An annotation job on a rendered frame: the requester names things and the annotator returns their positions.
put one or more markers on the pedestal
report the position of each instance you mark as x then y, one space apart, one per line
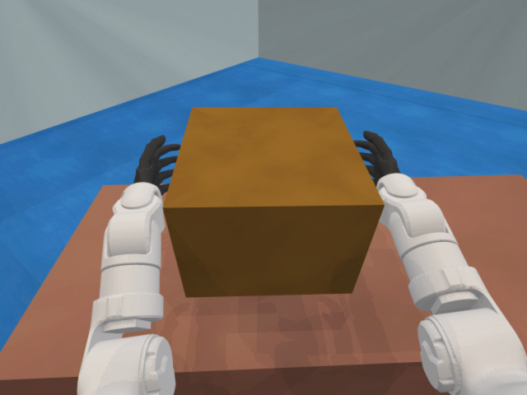
364 343

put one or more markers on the robot left upper arm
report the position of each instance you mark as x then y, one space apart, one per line
140 365

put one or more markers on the right robot forearm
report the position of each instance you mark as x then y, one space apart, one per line
441 281

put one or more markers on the robot right upper arm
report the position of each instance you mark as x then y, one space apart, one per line
472 352

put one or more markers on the carton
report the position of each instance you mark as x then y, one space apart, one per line
270 201

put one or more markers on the robot right hand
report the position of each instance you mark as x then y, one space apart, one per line
381 157

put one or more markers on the left robot forearm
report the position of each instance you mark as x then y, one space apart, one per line
130 297

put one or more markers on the robot left hand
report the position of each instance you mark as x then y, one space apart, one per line
150 165

